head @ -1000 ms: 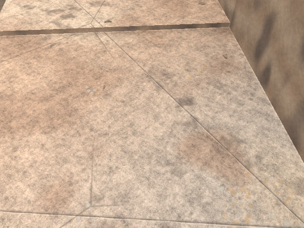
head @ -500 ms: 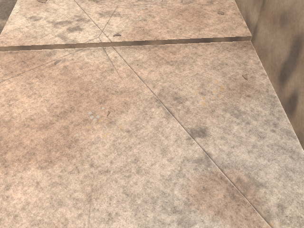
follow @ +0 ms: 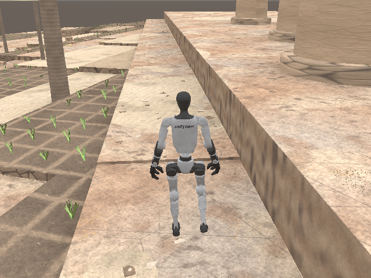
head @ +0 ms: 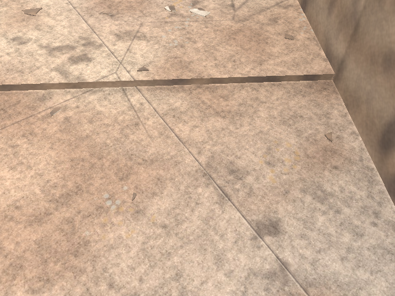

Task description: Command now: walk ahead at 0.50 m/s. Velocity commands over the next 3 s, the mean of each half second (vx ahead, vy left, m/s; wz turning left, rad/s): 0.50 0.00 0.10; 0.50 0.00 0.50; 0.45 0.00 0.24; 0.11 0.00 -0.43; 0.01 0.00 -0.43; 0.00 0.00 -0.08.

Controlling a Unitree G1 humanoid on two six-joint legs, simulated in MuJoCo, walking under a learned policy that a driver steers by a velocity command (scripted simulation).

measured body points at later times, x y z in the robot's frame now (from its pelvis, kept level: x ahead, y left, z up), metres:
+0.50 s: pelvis +0.28 -0.06 -0.01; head +0.31 -0.07 +0.44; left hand +0.41 +0.21 -0.12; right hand +0.31 -0.33 -0.16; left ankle +0.16 +0.08 -0.65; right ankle +0.35 -0.15 -0.74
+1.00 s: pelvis +0.55 +0.02 -0.03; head +0.58 +0.04 +0.42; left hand +0.49 +0.30 -0.16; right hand +0.80 -0.17 -0.13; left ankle +0.61 +0.12 -0.74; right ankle +0.41 -0.16 -0.66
